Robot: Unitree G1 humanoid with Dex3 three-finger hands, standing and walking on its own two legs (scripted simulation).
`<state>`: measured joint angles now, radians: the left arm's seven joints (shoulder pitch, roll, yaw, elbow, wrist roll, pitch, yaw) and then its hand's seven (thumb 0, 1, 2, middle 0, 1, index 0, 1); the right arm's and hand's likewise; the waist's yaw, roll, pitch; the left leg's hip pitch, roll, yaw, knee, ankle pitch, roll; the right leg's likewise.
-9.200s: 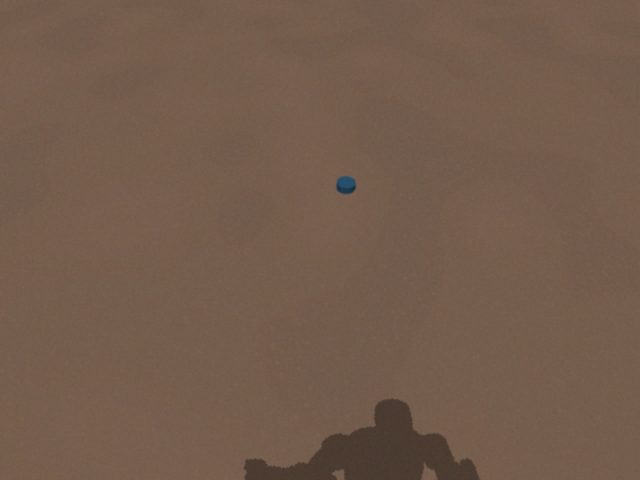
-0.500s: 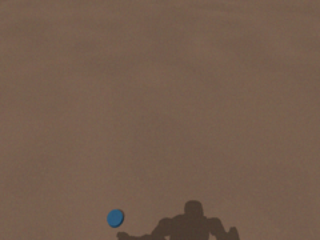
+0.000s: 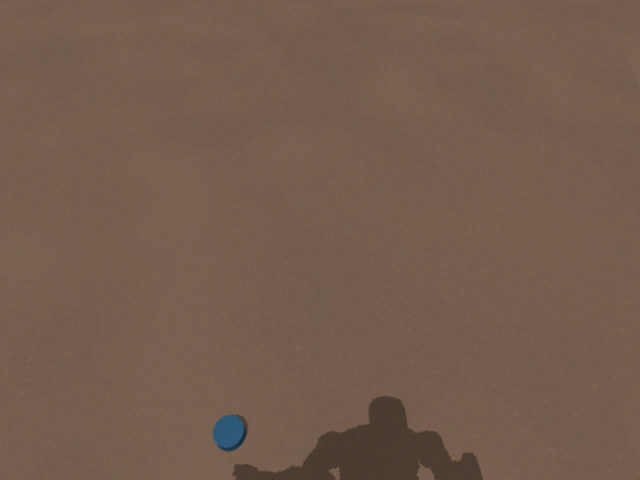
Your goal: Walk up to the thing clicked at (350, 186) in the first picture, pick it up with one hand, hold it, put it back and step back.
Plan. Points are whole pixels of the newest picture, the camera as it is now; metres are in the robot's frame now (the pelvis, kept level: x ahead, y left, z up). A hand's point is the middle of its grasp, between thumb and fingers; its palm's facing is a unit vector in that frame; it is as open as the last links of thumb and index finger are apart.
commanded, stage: walk up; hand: left
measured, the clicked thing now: (229, 432) +0.41 +0.28 -0.76
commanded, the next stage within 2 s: stand in 0.28 s
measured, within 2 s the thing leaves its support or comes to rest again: neither
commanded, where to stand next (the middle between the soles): +0.04 +0.03 m, yaw +2 degrees
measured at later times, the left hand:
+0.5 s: hand out of the picture +0.07 +0.25 -0.15, palm faces -0.03 -0.94 -0.35, open 7.4 cm
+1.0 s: hand out of the picture +0.02 +0.25 -0.15, palm faces -0.03 -0.94 -0.34, open 7.4 cm
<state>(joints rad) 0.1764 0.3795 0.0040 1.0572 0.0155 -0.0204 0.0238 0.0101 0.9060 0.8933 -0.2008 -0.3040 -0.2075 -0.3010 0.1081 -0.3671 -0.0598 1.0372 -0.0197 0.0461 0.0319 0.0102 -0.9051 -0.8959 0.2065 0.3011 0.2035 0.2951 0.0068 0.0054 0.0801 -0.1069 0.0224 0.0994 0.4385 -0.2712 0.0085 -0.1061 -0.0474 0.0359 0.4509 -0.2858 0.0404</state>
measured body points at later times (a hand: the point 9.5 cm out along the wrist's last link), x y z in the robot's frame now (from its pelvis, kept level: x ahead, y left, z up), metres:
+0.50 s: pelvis -0.01 +0.00 +0.01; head -0.01 +0.00 +0.46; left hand +0.07 +0.30 -0.12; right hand +0.08 -0.30 -0.12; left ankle -0.02 +0.11 -0.74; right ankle -0.02 -0.15 -0.74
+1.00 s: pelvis -0.03 -0.01 +0.01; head -0.02 -0.01 +0.46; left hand +0.02 +0.30 -0.13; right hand +0.03 -0.31 -0.13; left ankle -0.02 +0.11 -0.74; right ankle -0.02 -0.15 -0.74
